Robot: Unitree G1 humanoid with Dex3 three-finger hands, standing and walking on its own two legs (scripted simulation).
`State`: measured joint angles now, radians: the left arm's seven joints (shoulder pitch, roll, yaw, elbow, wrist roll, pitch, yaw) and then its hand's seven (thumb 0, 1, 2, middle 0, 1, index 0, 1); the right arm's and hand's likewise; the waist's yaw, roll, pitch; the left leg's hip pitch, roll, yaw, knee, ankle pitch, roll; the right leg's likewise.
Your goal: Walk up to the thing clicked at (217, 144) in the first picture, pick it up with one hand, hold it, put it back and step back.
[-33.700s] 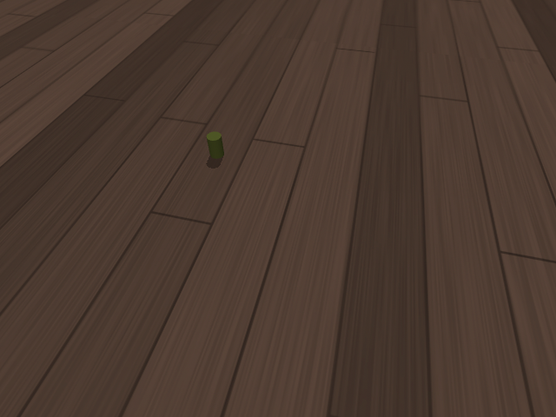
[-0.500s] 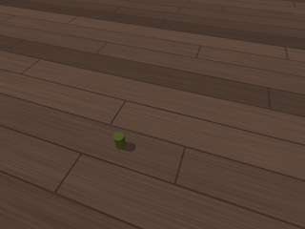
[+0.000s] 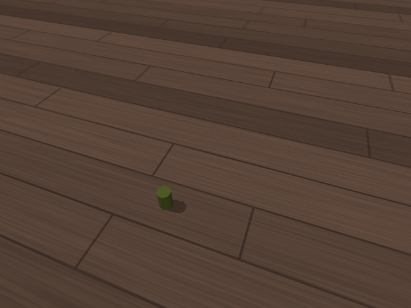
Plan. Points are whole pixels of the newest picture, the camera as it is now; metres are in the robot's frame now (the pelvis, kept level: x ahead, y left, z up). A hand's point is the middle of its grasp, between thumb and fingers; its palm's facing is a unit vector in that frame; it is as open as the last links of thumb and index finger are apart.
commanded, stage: walk up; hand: left
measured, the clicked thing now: (165, 198) +0.84 +0.25 -0.72
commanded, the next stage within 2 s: none
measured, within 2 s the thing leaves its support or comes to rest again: neither
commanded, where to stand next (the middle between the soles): +0.46 +0.02 m, yaw +0 degrees
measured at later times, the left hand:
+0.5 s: hand (57, 307) +0.18 +0.35 -0.16, palm faces -0.05 -0.95 -0.32, open 7.3 cm
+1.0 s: hand (112, 209) +0.41 +0.28 -0.14, palm faces -0.04 -0.93 -0.35, open 7.3 cm
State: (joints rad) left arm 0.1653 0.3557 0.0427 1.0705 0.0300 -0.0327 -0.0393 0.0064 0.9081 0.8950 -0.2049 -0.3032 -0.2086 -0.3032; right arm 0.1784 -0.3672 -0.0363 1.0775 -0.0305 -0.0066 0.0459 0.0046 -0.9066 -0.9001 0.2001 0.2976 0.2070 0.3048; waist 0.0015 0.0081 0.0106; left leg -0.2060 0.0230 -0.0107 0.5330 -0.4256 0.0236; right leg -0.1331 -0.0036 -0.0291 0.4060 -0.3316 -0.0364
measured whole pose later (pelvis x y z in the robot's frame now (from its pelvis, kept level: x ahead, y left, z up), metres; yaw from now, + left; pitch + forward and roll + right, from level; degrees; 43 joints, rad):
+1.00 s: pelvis +0.33 +0.03 -0.01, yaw -1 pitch -3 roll +0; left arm 0.27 0.35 0.04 0.81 0.01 -0.05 -0.04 0.01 0.91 0.89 -0.21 -0.30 -0.21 -0.30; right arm 0.31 -0.41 -0.06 0.83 0.00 -0.05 0.04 0.00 -0.91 -0.90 0.20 0.30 0.21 0.30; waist 0.00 0.03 0.10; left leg -0.46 0.05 -0.03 0.93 -0.32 0.00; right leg -0.18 0.01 -0.06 0.49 -0.26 -0.06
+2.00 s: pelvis +0.39 +0.02 -0.01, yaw +0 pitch -3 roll -1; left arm 0.07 0.38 0.00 1.06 0.00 -0.01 0.00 0.01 0.91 0.90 -0.20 -0.30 -0.21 -0.30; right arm 0.11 -0.36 -0.01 1.10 0.00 0.02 0.04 0.01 -0.91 -0.90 0.20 0.30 0.21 0.30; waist -0.02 0.00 0.08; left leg -0.29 0.03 0.01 0.45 -0.12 -0.01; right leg -0.15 -0.04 -0.02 0.46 -0.27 0.03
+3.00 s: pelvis +0.32 +0.02 -0.02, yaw +5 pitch +0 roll +1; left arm 0.20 0.36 0.06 0.94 0.05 0.01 0.04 0.01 0.91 0.89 -0.21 -0.30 -0.21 -0.30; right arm 0.08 -0.43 -0.10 0.88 -0.02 0.10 0.04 0.00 -0.91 -0.90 0.20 0.30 0.20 0.30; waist 0.01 0.08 0.17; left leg -0.51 -0.09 -0.16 1.16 -0.42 -0.02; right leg -0.32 -0.07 -0.04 0.68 -0.35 0.00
